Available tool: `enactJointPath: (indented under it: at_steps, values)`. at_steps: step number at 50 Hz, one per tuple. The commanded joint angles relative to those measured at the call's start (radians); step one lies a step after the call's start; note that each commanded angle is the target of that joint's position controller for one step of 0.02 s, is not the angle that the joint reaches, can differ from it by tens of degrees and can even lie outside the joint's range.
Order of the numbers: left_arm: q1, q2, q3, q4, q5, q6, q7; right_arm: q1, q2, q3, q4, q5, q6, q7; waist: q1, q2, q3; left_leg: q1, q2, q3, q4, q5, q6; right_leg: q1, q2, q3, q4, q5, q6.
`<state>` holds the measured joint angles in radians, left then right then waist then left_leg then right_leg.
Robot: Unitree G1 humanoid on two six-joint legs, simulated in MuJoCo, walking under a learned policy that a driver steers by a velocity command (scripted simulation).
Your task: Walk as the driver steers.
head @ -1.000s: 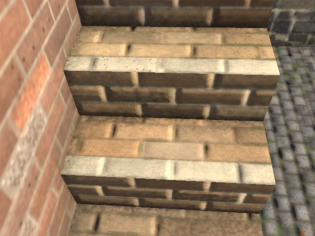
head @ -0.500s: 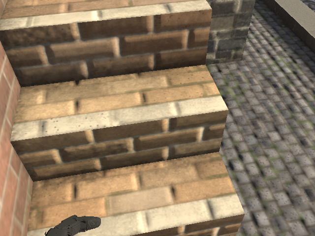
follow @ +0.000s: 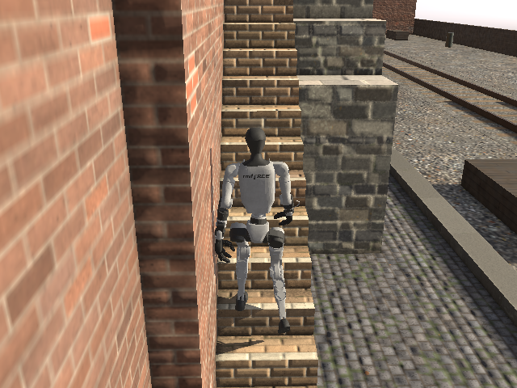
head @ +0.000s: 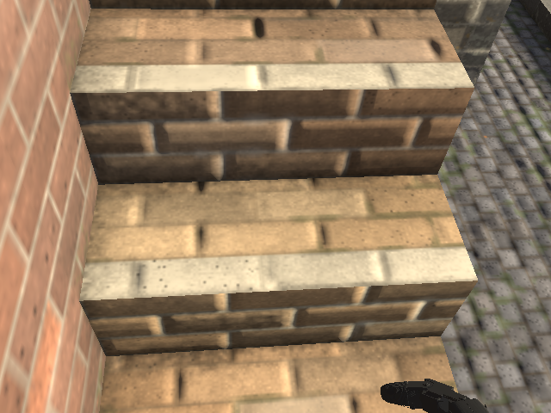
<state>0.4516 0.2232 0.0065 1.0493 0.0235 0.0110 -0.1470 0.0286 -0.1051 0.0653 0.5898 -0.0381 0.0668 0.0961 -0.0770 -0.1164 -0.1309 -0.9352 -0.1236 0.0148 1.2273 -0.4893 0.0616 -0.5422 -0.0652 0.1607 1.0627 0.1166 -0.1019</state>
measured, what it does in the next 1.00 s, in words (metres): climbs: right foot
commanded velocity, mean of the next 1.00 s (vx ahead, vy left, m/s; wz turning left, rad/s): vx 0.25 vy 0.00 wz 0.00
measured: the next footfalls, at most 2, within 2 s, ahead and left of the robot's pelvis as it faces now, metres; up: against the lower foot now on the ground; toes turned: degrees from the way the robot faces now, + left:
right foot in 0.38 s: +0.14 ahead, -0.18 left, +0.00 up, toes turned -5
left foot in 1.44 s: +0.35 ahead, -0.06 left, +0.20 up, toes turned -2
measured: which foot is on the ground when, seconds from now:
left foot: down 0.00-1.00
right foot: up 0.00-0.36, down 0.38-1.00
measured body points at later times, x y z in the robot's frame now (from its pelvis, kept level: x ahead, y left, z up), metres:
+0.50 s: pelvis +0.11 -0.03 +0.10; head +0.11 +0.00 +0.55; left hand +0.24 +0.18 -0.04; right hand +0.26 -0.24 +0.00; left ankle +0.08 +0.12 -0.62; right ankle +0.10 -0.18 -0.62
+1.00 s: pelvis +0.18 -0.07 +0.12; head +0.17 -0.07 +0.57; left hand +0.31 +0.16 +0.01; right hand +0.19 -0.34 -0.02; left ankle +0.11 +0.06 -0.62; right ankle +0.14 -0.18 -0.48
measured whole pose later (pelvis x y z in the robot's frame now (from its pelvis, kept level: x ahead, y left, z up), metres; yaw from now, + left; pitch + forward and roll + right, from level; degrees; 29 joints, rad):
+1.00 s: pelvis +0.18 -0.07 +0.12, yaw +0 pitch +2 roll +0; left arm 0.25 0.19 0.03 0.75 0.05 -0.04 -0.03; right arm 0.38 -0.25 -0.05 0.92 -0.03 -0.05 -0.08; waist -0.03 0.02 -0.07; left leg -0.15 0.03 0.01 0.45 -0.35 0.04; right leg -0.65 0.01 0.00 1.44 -0.56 -0.07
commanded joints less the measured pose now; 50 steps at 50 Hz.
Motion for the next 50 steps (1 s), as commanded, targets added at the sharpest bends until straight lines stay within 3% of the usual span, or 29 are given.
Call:
enactJointPath:
  at_steps: [1, 2, 3, 4, 6, 8, 9, 10, 12, 14, 15, 17, 19, 21, 25, 26, 27, 30, 32, 35, 39, 41, 42, 43, 44, 45, 47, 49, 50]
  values:
    - [-0.146, 0.046, 0.055, -0.196, 0.008, -0.019, 0.082, 0.14, -0.167, -0.096, 0.193, 0.073, -0.077, -0.163, 0.128, 0.049, -0.114, 0.496, 0.294, -0.74, -0.801, -0.112, 0.114, -0.035, 0.164, 0.096, 0.703, -0.094, 0.125]
    - [-0.1, 0.144, 0.039, -0.191, -0.051, -0.027, 0.115, 0.076, -0.137, -0.079, 0.159, 0.044, -0.104, -0.023, 0.046, 0.385, 0.034, 0.364, 0.223, -0.459, -0.576, 0.028, 0.174, -0.486, 0.148, 0.217, 0.802, -0.098, 0.073]
    - [-0.116, 0.143, 0.046, -0.199, -0.049, -0.028, 0.132, 0.064, -0.039, -0.054, 0.199, 0.012, -0.127, 0.007, 0.064, 0.267, 0.01, 0.431, 0.211, -0.376, -0.615, 0.193, 0.162, -0.502, 0.156, 0.204, 0.79, -0.185, 0.067]
    - [-0.078, 0.088, 0.031, -0.208, -0.054, -0.025, 0.138, 0.079, 0.012, -0.032, 0.229, 0.02, -0.135, 0.019, 0.105, 0.131, -0.019, 0.437, 0.195, -0.326, -0.598, 0.325, 0.131, -0.523, 0.148, 0.198, 0.707, -0.194, 0.079]
    - [-0.068, 0.041, 0.014, -0.211, -0.05, -0.02, 0.131, 0.09, 0.021, -0.018, 0.246, 0.049, -0.153, 0.032, 0.135, 0.096, -0.05, 0.466, 0.2, -0.257, -0.599, 0.417, 0.091, -0.488, 0.066, 0.134, 0.46, -0.207, 0.135]
    - [-0.045, 0.052, 0.003, -0.184, -0.038, -0.022, 0.104, 0.03, -0.043, -0.036, 0.181, 0.084, -0.18, 0.059, 0.152, 0.133, -0.008, 0.328, 0.228, -0.259, -0.766, 0.139, 0.043, -0.319, -0.018, -0.03, 0.346, -0.465, 0.242]
    - [-0.041, 0.072, 0.009, -0.165, -0.04, -0.016, 0.093, 0.067, -0.125, -0.061, 0.192, 0.077, -0.184, 0.051, 0.121, 0.181, -0.001, 0.25, 0.204, -0.227, -0.804, 0.045, 0.021, -0.187, -0.008, -0.108, 0.359, -0.457, 0.269]
    - [-0.014, 0.088, 0.027, -0.131, -0.032, -0.016, 0.084, 0.075, -0.138, -0.063, 0.182, 0.063, -0.198, 0.051, 0.139, 0.2, 0.04, 0.168, 0.218, -0.225, -0.816, 0.092, -0.011, -0.042, -0.02, -0.132, 0.444, -0.417, 0.307]
    - [-0.05, 0.074, 0.03, -0.117, -0.042, -0.026, 0.1, 0.119, -0.162, -0.071, 0.188, 0.033, -0.218, 0.044, 0.081, 0.209, 0.103, 0.301, 0.269, -0.291, -0.788, 0.222, 0.057, -0.151, 0.012, -0.029, 0.517, -0.41, 0.305]
    - [-0.166, 0.084, 0.028, -0.165, -0.029, -0.054, 0.111, 0.109, -0.121, -0.052, 0.172, 0.037, -0.229, 0.03, 0.079, 0.155, 0.101, 0.515, 0.28, -0.295, -0.717, 0.463, 0.072, -0.21, -0.029, -0.011, 0.26, -0.409, 0.281]
    - [-0.209, 0.05, 0.013, -0.19, -0.02, -0.065, 0.098, 0.056, -0.087, -0.039, 0.149, 0.06, -0.235, 0.023, 0.11, 0.09, 0.075, 0.588, 0.265, -0.26, -0.68, 0.524, 0.045, -0.157, -0.091, -0.076, -0.036, -0.429, 0.295]
    - [-0.19, -0.016, -0.022, -0.177, -0.018, -0.058, 0.07, 0.096, -0.094, -0.035, 0.181, 0.076, -0.22, 0.058, 0.126, 0.158, 0.077, 0.544, 0.274, -0.286, -0.667, 0.646, 0.058, 0.118, -0.084, -0.11, -0.312, -0.256, 0.277]
    - [-0.253, 0.013, -0.025, -0.227, -0.01, -0.06, 0.069, 0.16, -0.127, -0.048, 0.2, 0.082, -0.192, 0.084, 0.098, 0.216, 0.024, 0.678, 0.255, -0.298, -0.666, 0.639, 0.034, 0.164, -0.041, -0.132, -0.448, -0.098, 0.2]
    - [-0.353, 0.12, -0.022, -0.284, -0.008, -0.074, 0.062, 0.325, -0.153, -0.061, 0.228, 0.029, -0.19, 0.037, -0.046, 0.14, -0.015, 0.844, 0.198, -0.246, -0.669, 0.574, 0.03, 0.103, -0.04, -0.138, -0.477, -0.062, 0.105]
    - [-0.349, 0.098, -0.009, -0.279, -0.012, -0.063, 0.071, 0.239, -0.225, -0.07, 0.207, 0.008, -0.159, 0.019, 0.036, 0.244, 0.114, 0.707, 0.228, -0.259, -0.812, 0.026, 0.053, 0.126, 0.019, -0.195, -0.486, -0.519, 0.091]
    - [-0.212, 0.046, 0.008, -0.29, -0.015, -0.063, 0.101, 0.095, -0.238, -0.089, 0.172, 0.045, -0.131, -0.126, 0.156, 0.359, 0.108, 0.669, 0.216, -0.191, -0.779, 0.495, 0.062, 0.248, 0.01, -0.202, -0.579, -0.362, 0.056]
    - [-0.203, 0.072, 0.013, -0.278, 0.0, -0.067, 0.112, 0.081, -0.195, -0.072, 0.146, 0.052, -0.129, -0.166, 0.144, 0.248, 0.092, 0.684, 0.193, -0.109, -0.668, 0.763, 0.028, 0.317, -0.004, -0.169, -0.619, -0.208, 0.044]
    - [-0.149, 0.086, 0.036, -0.271, 0.011, -0.072, 0.133, 0.081, -0.172, -0.073, 0.155, 0.08, -0.149, -0.188, 0.135, 0.078, -0.036, 0.568, 0.186, -0.053, -0.475, 0.593, -0.003, 0.576, -0.079, -0.098, -0.648, 0.121, 0.001]
    - [-0.049, 0.083, 0.036, -0.233, 0.015, -0.078, 0.147, 0.125, -0.141, -0.063, 0.183, 0.076, -0.126, -0.172, 0.152, -0.082, 0.035, 0.409, 0.153, -0.003, -0.324, 0.197, -0.031, 0.651, -0.173, 0.016, -0.738, 0.183, -0.049]
    - [-0.213, 0.047, 0.015, -0.288, 0.034, -0.094, 0.149, 0.165, -0.127, -0.058, 0.19, 0.075, -0.122, -0.158, 0.079, -0.054, 0.084, 0.507, 0.178, -0.002, -0.288, 0.086, -0.057, 0.475, -0.193, -0.06, -0.756, 0.362, -0.077]
    - [-0.266, 0.101, 0.037, -0.302, -0.006, -0.09, 0.139, 0.245, -0.181, -0.067, 0.22, 0.051, -0.122, -0.174, 0.019, -0.035, 0.093, 0.696, 0.113, 0.037, -0.706, 0.312, -0.012, 0.429, -0.06, -0.181, -0.6, 0.449, -0.017]
    - [-0.281, 0.065, 0.033, -0.328, -0.027, -0.09, 0.134, 0.34, -0.27, -0.09, 0.253, 0.028, -0.126, -0.191, 0.0, 0.103, 0.046, 0.815, 0.224, -0.109, -0.797, 0.692, 0.03, 0.353, -0.009, -0.197, -0.391, 0.23, 0.023]
    - [-0.194, -0.005, 0.024, -0.329, -0.021, -0.085, 0.127, 0.365, -0.279, -0.092, 0.271, 0.004, -0.121, -0.193, 0.038, 0.276, 0.035, 0.985, 0.356, -0.241, -0.817, 0.979, 0.09, 0.159, 0.018, -0.2, -0.282, -0.149, 0.047]
    - [-0.114, -0.045, 0.019, -0.295, -0.013, -0.071, 0.12, 0.397, -0.269, -0.095, 0.28, 0.009, -0.111, -0.192, 0.028, 0.423, 0.016, 0.997, 0.46, -0.381, -0.875, 0.938, 0.188, 0.061, 0.082, -0.226, -0.112, -0.521, 0.064]
    - [-0.114, -0.004, 0.037, -0.287, 0.011, -0.057, 0.115, 0.402, -0.276, -0.105, 0.284, 0.022, -0.111, -0.185, 0.021, 0.359, 0.064, 0.93, 0.482, -0.437, -0.914, 0.705, 0.263, -0.035, 0.083, -0.203, 0.143, -0.614, 0.071]
    - [-0.173, 0.022, 0.049, -0.321, 0.026, -0.054, 0.11, 0.385, -0.33, -0.134, 0.284, 0.026, -0.111, -0.176, 0.008, 0.346, 0.114, 0.904, 0.48, -0.455, -0.954, 0.409, 0.306, -0.184, 0.098, -0.21, 0.381, -0.659, 0.069]
    - [-0.353, 0.043, 0.05, -0.413, 0.037, -0.067, 0.109, 0.282, -0.345, -0.154, 0.257, 0.018, -0.13, -0.176, 0.033, 0.3, 0.222, 0.869, 0.421, -0.391, -0.985, 0.112, 0.282, -0.405, 0.052, -0.109, 0.46, -0.714, 0.038]
    - [-0.394, 0.019, 0.033, -0.451, 0.032, -0.084, 0.114, 0.272, -0.288, -0.155, 0.261, -0.006, -0.143, -0.186, 0.054, 0.273, 0.248, 0.837, 0.45, -0.336, -1.013, 0.187, 0.236, -0.469, 0.028, -0.06, 0.482, -0.727, 0.007]
    - [-0.372, 0.009, 0.028, -0.46, 0.036, -0.08, 0.117, 0.269, -0.281, -0.156, 0.265, -0.002, -0.153, -0.189, 0.079, 0.241, 0.218, 0.84, 0.459, -0.305, -1.018, 0.226, 0.225, -0.463, 0.007, -0.046, 0.46, -0.702, 0.001]
Keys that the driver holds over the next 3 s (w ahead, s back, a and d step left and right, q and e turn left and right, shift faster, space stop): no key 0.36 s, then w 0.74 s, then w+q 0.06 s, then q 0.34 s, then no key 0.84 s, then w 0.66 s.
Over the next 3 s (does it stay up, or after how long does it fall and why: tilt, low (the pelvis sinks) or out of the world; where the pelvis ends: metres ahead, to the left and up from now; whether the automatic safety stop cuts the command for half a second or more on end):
stays up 0.47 -0.18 0.34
